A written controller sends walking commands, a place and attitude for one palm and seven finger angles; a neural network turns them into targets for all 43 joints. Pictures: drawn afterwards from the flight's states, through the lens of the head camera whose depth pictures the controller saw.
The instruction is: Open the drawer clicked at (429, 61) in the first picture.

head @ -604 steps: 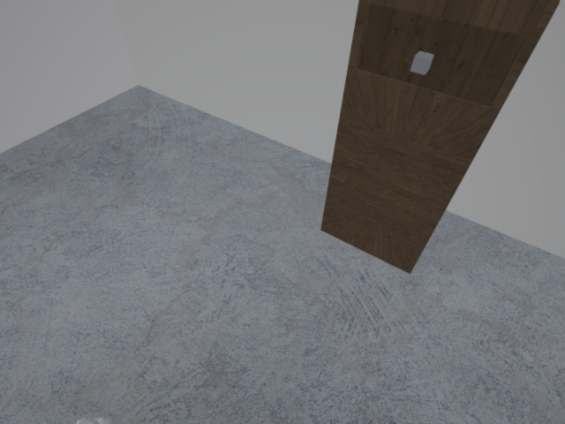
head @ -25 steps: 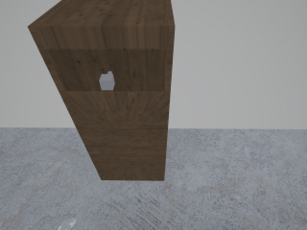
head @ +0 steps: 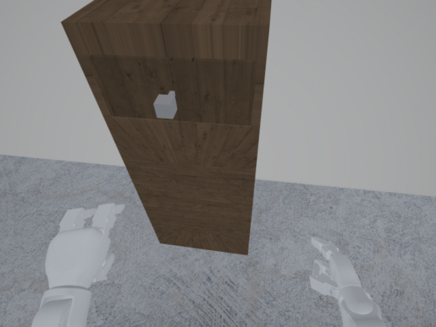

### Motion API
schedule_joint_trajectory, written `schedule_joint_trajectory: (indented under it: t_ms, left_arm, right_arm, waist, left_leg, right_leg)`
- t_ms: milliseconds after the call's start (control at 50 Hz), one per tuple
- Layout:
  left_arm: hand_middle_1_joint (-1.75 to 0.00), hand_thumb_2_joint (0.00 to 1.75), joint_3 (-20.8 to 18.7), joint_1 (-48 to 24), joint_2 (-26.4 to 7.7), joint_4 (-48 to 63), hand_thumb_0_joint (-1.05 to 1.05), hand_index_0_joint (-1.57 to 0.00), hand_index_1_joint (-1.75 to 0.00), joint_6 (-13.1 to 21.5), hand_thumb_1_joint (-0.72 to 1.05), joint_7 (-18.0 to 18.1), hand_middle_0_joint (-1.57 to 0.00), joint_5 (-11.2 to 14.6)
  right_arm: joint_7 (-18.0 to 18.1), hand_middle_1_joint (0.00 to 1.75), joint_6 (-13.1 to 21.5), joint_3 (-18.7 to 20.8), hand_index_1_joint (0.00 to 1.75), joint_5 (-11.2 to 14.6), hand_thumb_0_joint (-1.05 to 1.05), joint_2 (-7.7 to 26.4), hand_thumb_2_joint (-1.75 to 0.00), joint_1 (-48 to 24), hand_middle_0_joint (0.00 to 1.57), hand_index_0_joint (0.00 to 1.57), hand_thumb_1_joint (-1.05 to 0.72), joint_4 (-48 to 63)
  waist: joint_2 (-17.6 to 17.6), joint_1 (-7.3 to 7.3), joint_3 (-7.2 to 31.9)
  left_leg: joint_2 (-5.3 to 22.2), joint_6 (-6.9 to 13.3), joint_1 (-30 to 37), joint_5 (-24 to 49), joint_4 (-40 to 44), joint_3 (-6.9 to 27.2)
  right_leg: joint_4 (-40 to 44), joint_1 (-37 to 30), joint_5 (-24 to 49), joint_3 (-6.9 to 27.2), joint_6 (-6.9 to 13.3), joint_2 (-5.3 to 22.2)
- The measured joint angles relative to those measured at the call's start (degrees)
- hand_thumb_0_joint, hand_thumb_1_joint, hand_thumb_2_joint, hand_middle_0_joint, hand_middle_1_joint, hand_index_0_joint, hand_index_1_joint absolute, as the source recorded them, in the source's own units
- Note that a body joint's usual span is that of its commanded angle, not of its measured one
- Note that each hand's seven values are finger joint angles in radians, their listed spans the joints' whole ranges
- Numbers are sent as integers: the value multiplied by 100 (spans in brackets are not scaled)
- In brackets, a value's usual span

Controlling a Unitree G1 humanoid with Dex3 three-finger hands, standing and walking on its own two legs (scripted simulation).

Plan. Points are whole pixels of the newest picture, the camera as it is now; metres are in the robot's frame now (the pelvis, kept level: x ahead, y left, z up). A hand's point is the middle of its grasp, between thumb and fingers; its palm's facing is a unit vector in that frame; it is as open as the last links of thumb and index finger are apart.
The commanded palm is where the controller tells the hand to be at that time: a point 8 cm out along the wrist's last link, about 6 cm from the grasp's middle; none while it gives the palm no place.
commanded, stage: raise the hand with hooked fingers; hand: left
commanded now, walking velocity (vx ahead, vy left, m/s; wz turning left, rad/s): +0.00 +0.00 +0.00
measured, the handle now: (168, 101) +0.55 +0.23 +0.13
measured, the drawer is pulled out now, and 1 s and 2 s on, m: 0.00 0.00 0.00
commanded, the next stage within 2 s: move the hooked fingers above the handle in 1.28 s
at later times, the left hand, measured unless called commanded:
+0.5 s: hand (93, 181) +0.28 +0.26 +0.15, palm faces +0.15 -0.09 -0.98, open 12.7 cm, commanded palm +0.24 +0.26 +0.22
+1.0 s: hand (55, 121) +0.31 +0.30 +0.25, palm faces +0.15 -0.04 -0.99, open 13.8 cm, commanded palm +0.26 +0.29 +0.30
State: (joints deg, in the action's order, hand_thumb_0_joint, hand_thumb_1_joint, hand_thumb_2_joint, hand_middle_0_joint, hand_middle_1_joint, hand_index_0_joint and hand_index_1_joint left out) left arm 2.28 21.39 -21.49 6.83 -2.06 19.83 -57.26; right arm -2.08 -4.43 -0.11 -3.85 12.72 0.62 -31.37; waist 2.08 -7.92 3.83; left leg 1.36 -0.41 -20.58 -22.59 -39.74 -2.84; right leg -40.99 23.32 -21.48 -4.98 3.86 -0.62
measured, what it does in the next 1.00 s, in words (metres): shifts its weight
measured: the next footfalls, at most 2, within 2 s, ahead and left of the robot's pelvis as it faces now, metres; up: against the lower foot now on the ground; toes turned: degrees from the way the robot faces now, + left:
none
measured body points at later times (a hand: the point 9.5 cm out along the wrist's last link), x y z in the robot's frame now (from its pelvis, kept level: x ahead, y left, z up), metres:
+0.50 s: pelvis +0.01 +0.02 +0.02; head +0.01 -0.02 +0.47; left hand +0.26 +0.26 +0.20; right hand +0.21 -0.21 -0.08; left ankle -0.02 +0.13 -0.72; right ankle +0.00 -0.07 -0.72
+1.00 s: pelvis -0.02 +0.05 +0.03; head -0.03 +0.01 +0.47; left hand +0.29 +0.30 +0.30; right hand +0.19 -0.15 -0.07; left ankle -0.02 +0.13 -0.72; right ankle +0.00 -0.07 -0.72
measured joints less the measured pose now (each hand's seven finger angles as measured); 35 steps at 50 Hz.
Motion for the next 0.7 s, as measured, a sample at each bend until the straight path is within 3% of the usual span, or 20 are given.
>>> schedule_joint_trajectory:
  t_ms: [100, 220, 420, 700]
  left_arm:
    - [-73, 61, 38, -378, -98, 241, 0, -27, -73, -168, 22, -648, -27, 203]
    - [-82, 55, -160, -301, -425, 569, 0, -28, -82, -94, 9, -1059, -28, 409]
    - [-97, 46, -306, -1052, -627, 668, 0, -30, -97, -154, -14, -1360, -30, 685]
    - [-116, 33, -145, -2947, -1094, 170, 0, -32, -116, -668, -43, -2505, -32, 915]
  right_arm:
    - [79, 30, -135, -241, 30, 115, 1, -159, -90, 247, 20, 21, -90, -173]
    - [121, 30, -217, -236, 30, 213, 1, 15, -90, 574, 21, 21, -90, -310]
    - [268, 30, -225, 141, 30, 376, 1, 441, -90, 687, 20, 20, -90, -607]
    - [190, 30, -256, -165, 30, 547, 1, 200, -90, 205, 20, 20, -90, -374]
  waist:
    - [119, 134, -74]
    - [228, 260, -231]
    - [314, 266, -363]
    - [365, 254, -405]
  left_leg:
    - [0, -1, 485, 213, 588, -87]
    - [-24, 16, 854, 406, 1087, -118]
    - [-161, 124, 1096, 584, 1383, -26]
    - [-313, 267, 1458, 857, 1723, -4]
  right_leg:
    - [498, -410, 199, 94, -20, -40]
    - [950, -715, 413, 234, -56, -87]
    - [1282, -1024, 581, 164, -177, 38]
    - [1688, -1441, 885, 151, -319, 174]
